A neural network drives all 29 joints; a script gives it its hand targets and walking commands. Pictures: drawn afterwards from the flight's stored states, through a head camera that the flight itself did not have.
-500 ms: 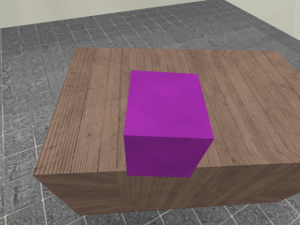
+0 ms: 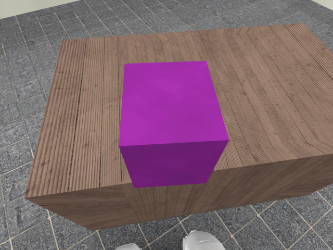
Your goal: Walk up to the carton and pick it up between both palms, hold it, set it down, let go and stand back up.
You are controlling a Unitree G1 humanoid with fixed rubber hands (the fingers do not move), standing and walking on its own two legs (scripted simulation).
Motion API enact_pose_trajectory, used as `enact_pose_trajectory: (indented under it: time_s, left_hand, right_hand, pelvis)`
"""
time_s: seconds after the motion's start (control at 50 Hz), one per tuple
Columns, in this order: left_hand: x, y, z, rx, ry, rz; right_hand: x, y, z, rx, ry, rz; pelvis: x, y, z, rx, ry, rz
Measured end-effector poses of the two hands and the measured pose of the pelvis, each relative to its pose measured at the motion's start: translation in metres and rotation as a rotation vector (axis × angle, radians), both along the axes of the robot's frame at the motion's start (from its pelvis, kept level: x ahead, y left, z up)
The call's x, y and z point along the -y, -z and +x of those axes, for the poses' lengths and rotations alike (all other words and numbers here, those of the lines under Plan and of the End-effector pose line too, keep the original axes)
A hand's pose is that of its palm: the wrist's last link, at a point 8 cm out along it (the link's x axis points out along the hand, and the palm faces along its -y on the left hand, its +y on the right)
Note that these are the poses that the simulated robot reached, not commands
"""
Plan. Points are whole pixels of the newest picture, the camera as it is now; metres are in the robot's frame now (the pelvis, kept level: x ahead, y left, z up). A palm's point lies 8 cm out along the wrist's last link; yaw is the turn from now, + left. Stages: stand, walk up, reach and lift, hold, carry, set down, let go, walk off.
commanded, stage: walk up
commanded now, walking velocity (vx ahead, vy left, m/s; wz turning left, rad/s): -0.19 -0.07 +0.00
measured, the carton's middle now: (168, 127) +0.40 -0.01 +0.01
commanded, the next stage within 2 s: none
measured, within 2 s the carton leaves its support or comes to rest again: neither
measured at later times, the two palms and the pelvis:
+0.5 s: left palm out of the picture -0.07 +0.14 -0.08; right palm out of the picture -0.01 -0.33 -0.14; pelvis -0.03 -0.08 +0.03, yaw +0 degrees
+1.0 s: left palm out of the picture -0.10 +0.22 -0.14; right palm out of the picture +0.07 -0.18 -0.10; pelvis -0.02 +0.03 +0.02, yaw +2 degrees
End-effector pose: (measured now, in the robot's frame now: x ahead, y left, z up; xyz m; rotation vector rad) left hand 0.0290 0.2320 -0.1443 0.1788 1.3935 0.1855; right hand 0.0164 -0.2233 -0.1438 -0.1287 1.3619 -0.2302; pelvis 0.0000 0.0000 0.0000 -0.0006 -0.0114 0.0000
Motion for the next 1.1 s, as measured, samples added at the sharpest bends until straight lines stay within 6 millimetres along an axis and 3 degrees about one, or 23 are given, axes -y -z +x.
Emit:
enact_pose_trajectory:
  time_s: [0.08, 0.16, 0.22, 0.3, 0.38, 0.52, 0.68, 0.8, 0.88, 0.96, 1.1]
  left_hand:
    - [0.006, -0.005, 0.013, 0.055, -0.002, 0.036]
    - [0.029, -0.015, 0.014, 0.117, -0.001, 0.053]
    - [0.055, -0.024, -0.004, 0.12, -0.005, 0.043]
    - [0.091, -0.036, -0.037, 0.055, -0.019, 0.01]
    - [0.097, -0.05, -0.063, 0.016, -0.051, 0.029]
    - [0.09, -0.063, -0.1, -0.034, -0.096, 0.075]
    - [0.076, -0.06, -0.124, -0.049, -0.128, 0.039]
    - [0.055, -0.046, -0.139, -0.089, -0.175, -0.022]
    - [0.036, -0.023, -0.147, -0.147, -0.173, -0.09]
    - [0.017, -0.011, -0.14, -0.173, -0.168, -0.127]
    - [-0.009, -0.005, -0.114, -0.126, -0.127, -0.123]
  right_hand:
    - [0.026, 0.005, -0.013, -0.014, -0.006, -0.021]
    - [0.057, 0.013, -0.016, -0.007, -0.013, -0.004]
    - [0.073, 0.015, -0.015, -0.001, -0.013, 0.031]
    - [0.086, 0.001, -0.016, -0.002, -0.004, 0.061]
    - [0.096, -0.004, -0.022, -0.04, -0.017, 0.074]
    - [0.102, 0.0, -0.028, -0.078, -0.037, 0.08]
    - [0.074, -0.005, -0.015, -0.049, -0.09, 0.088]
    - [0.03, -0.018, 0.024, 0.042, -0.152, 0.083]
    - [-0.007, -0.026, 0.052, 0.149, -0.159, 0.047]
    - [-0.039, -0.04, 0.054, 0.189, -0.165, 0.03]
    - [-0.057, -0.044, 0.052, 0.193, -0.145, 0.009]
  pelvis:
    - [0.019, 0.003, -0.012, 0.004, -0.001, 0.016]
    - [0.043, 0.005, -0.019, -0.004, 0.015, 0.047]
    - [0.058, 0.0, -0.021, 0.012, 0.007, 0.029]
    - [0.072, -0.018, -0.02, 0.011, 0.017, 0.037]
    - [0.079, -0.027, -0.022, -0.001, 0.014, 0.056]
    - [0.076, -0.03, -0.031, -0.009, -0.002, 0.069]
    - [0.055, -0.031, -0.034, -0.022, -0.018, 0.053]
    - [0.023, -0.03, -0.029, -0.026, -0.029, 0.021]
    - [-0.005, -0.02, -0.026, -0.009, -0.026, -0.011]
    - [-0.021, -0.022, -0.023, 0.006, -0.031, 0.0]
    - [-0.038, -0.023, -0.019, 0.01, -0.021, 0.022]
